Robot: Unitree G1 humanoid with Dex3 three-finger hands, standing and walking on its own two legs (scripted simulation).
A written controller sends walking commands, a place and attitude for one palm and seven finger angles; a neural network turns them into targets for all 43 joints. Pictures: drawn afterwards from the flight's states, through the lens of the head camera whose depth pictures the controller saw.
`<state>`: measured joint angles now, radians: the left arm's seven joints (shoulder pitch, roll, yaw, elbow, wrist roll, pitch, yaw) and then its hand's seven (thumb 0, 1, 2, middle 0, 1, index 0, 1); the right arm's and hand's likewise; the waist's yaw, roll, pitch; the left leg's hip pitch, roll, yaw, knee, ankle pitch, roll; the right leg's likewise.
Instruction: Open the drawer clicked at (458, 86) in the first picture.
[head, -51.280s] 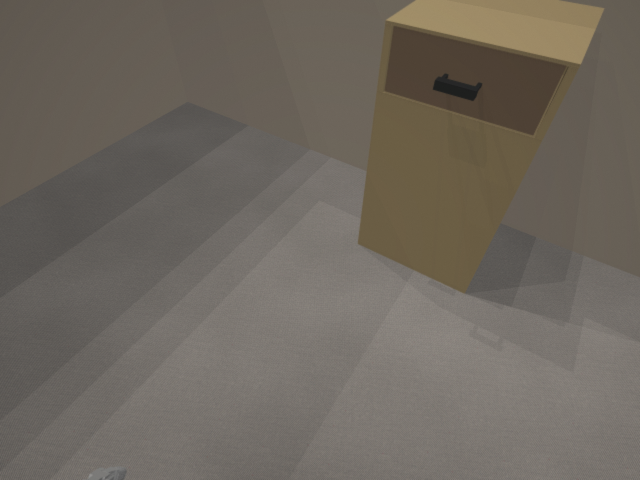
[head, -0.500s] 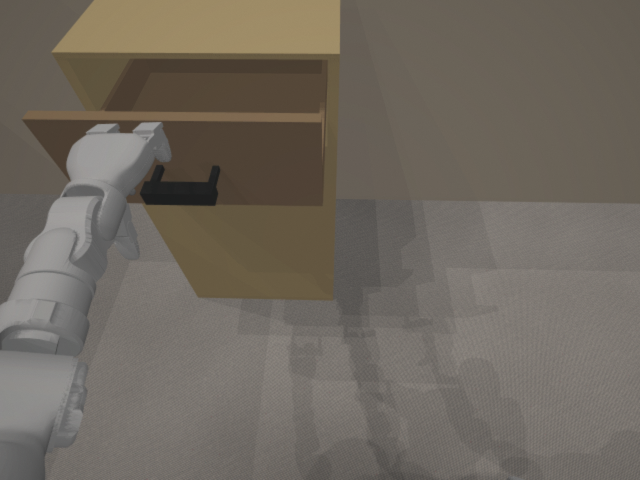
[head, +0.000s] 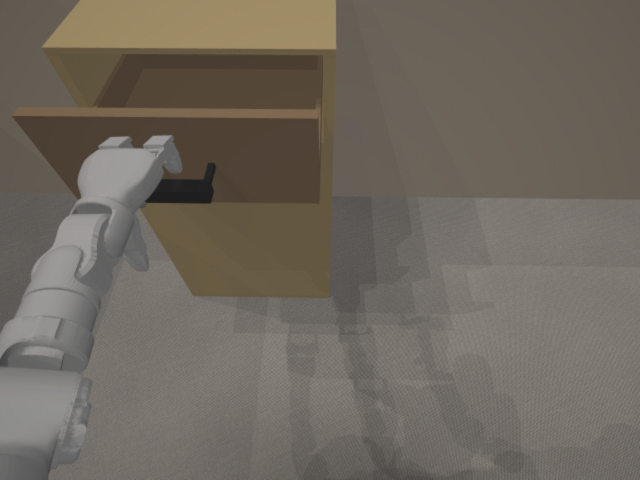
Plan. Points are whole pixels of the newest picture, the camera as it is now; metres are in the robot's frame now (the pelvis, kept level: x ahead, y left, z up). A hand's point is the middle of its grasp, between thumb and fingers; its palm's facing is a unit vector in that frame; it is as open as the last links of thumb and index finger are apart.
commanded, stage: lower the fingers behind the handle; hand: left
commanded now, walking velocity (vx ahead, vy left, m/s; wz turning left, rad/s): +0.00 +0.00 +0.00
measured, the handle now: (178, 180) +0.53 +0.22 +0.04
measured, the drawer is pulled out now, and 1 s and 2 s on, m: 0.16 0.16 0.15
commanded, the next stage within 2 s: lift the fingers back up to retry in 1.24 s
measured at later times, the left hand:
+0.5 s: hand (145, 214) +0.45 +0.24 +0.06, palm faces -0.01 +0.00 -1.00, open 13.8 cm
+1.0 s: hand (148, 212) +0.45 +0.24 +0.05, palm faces -0.01 +0.02 -1.00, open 13.8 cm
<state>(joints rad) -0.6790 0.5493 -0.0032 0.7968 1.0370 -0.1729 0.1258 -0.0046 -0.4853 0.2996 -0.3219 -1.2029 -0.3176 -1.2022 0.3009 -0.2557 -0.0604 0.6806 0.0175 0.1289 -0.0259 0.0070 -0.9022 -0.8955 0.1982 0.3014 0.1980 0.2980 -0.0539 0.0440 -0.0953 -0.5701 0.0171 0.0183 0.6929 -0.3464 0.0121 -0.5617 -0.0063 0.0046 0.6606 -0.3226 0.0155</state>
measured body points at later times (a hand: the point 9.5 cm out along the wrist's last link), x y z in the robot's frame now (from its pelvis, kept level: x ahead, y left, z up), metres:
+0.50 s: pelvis -0.01 +0.00 -0.01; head +0.06 +0.00 +0.43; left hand +0.44 +0.24 +0.11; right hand +0.04 -0.27 -0.14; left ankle -0.01 +0.11 -0.72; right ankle -0.01 -0.13 -0.72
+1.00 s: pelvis -0.03 +0.00 -0.02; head +0.06 +0.00 +0.42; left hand +0.45 +0.24 +0.11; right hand +0.02 -0.28 -0.15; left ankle -0.01 +0.11 -0.72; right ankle -0.01 -0.13 -0.72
